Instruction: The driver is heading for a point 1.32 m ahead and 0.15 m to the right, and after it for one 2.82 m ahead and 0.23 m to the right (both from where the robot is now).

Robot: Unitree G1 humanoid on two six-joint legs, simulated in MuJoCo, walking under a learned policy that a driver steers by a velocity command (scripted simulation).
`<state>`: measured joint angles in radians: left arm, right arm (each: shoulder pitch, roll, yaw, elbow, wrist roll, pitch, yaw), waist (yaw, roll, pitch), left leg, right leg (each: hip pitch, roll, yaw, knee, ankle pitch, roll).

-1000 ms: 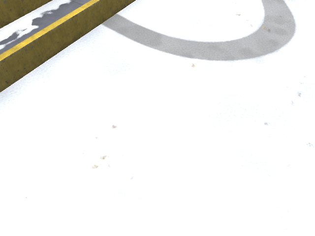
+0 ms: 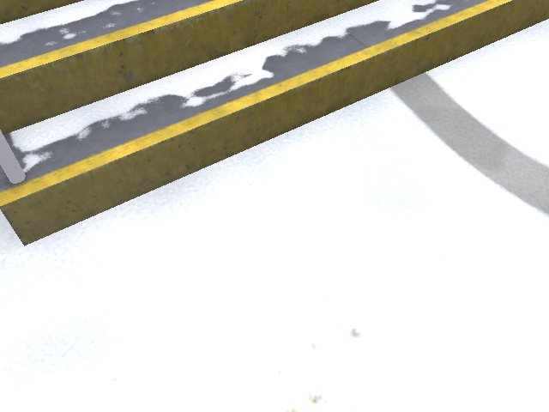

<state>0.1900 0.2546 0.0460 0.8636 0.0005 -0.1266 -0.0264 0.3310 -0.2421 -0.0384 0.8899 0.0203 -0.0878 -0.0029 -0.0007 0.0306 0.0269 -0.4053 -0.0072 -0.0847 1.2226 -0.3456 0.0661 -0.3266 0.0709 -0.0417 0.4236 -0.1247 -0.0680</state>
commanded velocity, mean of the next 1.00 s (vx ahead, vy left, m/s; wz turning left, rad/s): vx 0.50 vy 0.00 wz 0.03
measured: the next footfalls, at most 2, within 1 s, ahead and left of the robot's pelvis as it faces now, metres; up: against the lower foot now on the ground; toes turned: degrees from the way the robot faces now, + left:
left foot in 0.38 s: +0.38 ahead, +0.16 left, +0.00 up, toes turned +2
right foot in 0.94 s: +0.69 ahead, -0.08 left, +0.00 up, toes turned -3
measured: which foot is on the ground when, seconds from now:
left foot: up 0.00-0.36, down 0.38-0.96, up 0.98-1.00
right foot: down 0.00-0.40, up 0.42-0.92, down 0.94-1.00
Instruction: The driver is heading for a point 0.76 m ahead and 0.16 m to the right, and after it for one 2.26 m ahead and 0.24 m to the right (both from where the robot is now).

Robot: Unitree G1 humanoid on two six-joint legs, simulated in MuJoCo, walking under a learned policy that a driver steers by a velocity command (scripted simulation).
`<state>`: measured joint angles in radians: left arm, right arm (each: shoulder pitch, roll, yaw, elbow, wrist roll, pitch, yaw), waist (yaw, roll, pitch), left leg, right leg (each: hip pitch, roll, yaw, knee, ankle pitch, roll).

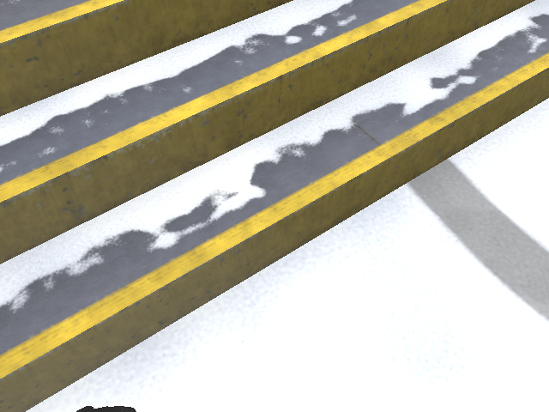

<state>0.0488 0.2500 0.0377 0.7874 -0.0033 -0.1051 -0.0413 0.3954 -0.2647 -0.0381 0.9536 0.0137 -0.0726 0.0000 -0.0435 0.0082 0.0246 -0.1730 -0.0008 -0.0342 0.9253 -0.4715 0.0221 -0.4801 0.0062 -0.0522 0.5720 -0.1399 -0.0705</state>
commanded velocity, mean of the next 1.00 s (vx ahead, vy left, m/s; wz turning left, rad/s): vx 0.50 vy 0.00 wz -0.22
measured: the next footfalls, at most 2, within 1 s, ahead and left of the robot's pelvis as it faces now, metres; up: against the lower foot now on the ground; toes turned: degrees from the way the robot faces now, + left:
left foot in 0.44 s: +0.38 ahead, +0.11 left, +0.00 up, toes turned +4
right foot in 0.96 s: +0.62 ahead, -0.12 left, +0.00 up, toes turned -19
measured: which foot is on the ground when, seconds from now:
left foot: up 0.00-0.42, down 0.44-0.98, up 1.00-1.00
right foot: down 0.00-0.46, up 0.48-0.94, down 0.96-1.00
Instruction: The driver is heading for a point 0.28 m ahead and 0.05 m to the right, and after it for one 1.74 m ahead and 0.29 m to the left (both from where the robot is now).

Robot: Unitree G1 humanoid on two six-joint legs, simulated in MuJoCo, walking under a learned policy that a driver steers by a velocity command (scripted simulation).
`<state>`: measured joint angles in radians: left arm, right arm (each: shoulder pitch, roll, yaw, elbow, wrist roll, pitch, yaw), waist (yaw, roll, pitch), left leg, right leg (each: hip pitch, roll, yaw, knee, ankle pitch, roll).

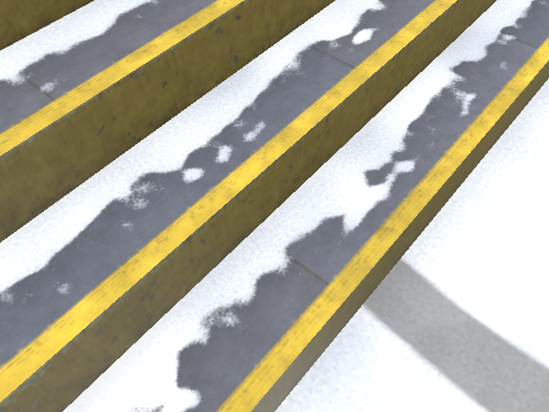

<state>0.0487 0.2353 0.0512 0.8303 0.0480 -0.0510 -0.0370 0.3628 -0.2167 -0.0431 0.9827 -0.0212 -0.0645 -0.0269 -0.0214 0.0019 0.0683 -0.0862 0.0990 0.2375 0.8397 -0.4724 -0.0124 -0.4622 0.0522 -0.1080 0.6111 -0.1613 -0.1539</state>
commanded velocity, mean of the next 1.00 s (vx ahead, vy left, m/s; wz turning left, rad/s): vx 0.16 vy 0.00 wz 0.10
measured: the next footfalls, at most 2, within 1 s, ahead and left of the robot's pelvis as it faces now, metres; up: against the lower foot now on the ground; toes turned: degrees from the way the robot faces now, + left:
left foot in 0.76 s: +0.47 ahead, +0.11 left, +0.18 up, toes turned +1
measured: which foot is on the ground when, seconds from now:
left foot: up 0.00-0.74, down 0.76-1.00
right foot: down 0.00-0.76, up 0.78-1.00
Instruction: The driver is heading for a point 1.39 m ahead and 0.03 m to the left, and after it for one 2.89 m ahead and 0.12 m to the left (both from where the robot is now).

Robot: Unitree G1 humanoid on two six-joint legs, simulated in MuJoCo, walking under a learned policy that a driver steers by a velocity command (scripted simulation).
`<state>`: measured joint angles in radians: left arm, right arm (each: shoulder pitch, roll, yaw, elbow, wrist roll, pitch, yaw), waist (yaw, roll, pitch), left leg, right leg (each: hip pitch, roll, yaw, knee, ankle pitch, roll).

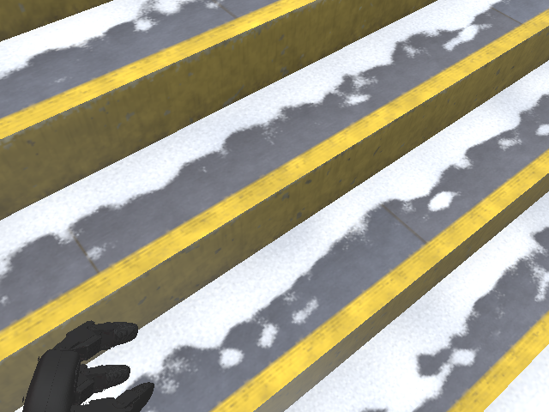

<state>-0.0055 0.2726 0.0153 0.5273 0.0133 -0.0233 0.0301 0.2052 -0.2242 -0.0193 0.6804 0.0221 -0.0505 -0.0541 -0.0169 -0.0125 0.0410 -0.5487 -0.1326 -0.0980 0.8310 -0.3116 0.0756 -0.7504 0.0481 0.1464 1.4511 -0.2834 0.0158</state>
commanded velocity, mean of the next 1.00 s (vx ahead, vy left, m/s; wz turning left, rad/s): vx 0.04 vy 0.00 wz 0.18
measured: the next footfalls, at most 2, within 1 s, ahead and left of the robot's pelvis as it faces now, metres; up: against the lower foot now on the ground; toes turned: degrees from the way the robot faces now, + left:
right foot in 0.44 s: +0.26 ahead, -0.35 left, -0.04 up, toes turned +11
left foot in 0.88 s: +0.04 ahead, -0.25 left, -0.18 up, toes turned +17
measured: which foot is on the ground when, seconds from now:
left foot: down 0.00-0.46, up 0.48-0.86, down 0.88-1.00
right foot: up 0.00-0.42, down 0.44-0.84, up 0.86-1.00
